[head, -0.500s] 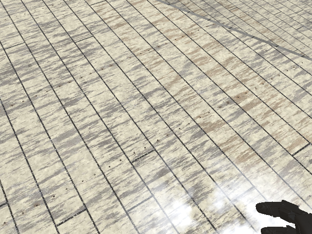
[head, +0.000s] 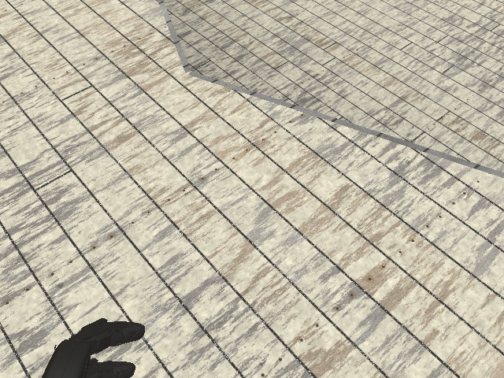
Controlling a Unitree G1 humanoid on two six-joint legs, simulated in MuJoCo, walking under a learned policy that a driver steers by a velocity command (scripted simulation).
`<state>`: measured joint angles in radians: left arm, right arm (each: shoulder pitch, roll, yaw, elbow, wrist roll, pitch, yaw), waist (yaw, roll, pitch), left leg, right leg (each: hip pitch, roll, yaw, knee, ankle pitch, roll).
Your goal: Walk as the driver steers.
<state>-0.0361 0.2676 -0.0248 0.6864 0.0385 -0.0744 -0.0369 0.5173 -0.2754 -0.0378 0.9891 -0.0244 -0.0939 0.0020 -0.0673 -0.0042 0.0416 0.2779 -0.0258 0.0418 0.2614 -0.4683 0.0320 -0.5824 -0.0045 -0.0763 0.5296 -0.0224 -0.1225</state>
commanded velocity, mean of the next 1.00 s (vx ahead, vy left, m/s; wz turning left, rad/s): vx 1.00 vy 0.00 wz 0.19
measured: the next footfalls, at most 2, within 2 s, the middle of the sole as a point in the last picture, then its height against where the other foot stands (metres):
left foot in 0.46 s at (222, 292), level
right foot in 0.90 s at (275, 166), level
